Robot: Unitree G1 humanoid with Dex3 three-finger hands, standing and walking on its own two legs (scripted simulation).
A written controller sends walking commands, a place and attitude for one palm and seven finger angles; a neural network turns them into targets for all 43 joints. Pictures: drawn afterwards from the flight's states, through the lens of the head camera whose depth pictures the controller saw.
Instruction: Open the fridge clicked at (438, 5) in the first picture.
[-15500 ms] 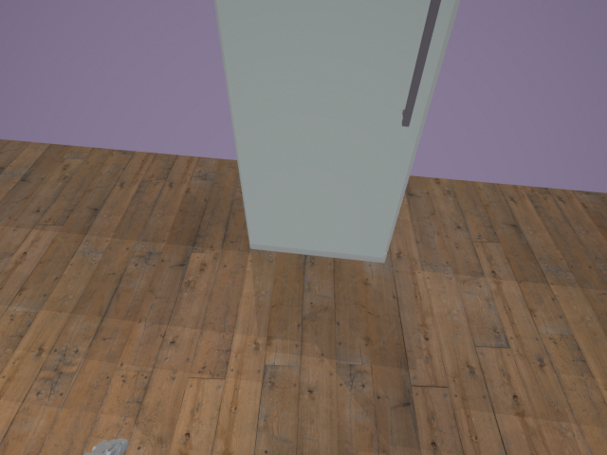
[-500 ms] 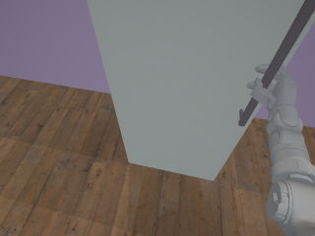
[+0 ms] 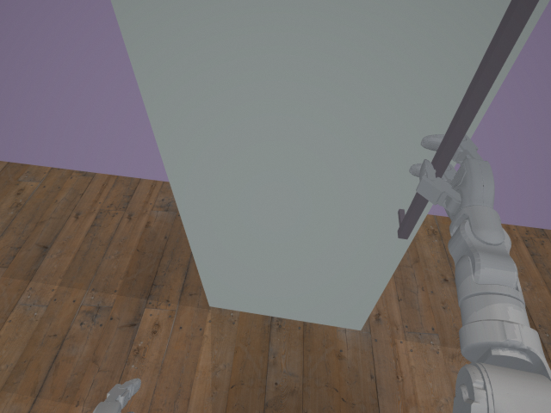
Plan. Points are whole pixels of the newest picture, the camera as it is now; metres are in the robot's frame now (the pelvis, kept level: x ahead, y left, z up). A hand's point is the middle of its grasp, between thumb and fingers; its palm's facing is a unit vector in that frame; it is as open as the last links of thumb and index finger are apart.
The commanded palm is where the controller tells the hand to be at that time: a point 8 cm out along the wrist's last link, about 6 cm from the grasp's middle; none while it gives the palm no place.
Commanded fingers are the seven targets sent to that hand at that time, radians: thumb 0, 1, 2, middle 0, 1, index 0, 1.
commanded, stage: pull the door a little, standing still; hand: right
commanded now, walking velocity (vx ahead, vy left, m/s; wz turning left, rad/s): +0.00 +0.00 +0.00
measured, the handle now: (450, 129) +0.49 -0.19 +0.19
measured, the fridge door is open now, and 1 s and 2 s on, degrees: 0 22 66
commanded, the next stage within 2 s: walk backward, drawing the door open in 0.36 s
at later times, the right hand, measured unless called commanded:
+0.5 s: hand (422, 219) +0.36 -0.15 +0.14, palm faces +0.06 +1.00 -0.05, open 6.1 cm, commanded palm +0.32 -0.20 +0.13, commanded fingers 0.00 -0.90 -0.90 0.45 1.40 0.45 1.40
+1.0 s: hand (396, 284) +0.26 -0.10 +0.13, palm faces +0.23 +0.94 -0.25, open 6.1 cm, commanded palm +0.22 -0.15 +0.13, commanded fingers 0.00 -0.90 -0.90 0.45 1.40 0.45 1.40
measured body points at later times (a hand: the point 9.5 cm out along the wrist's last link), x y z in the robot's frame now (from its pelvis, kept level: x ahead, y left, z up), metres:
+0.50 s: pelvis +0.05 +0.00 +0.01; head +0.04 +0.02 +0.46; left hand +0.16 +0.27 -0.09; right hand +0.35 -0.20 +0.14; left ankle -0.04 +0.10 -0.73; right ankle -0.03 -0.13 -0.72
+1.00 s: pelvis +0.02 +0.06 +0.00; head +0.05 +0.10 +0.45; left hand +0.21 +0.28 -0.10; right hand +0.24 -0.15 +0.14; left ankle -0.04 +0.10 -0.73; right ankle +0.02 -0.07 -0.69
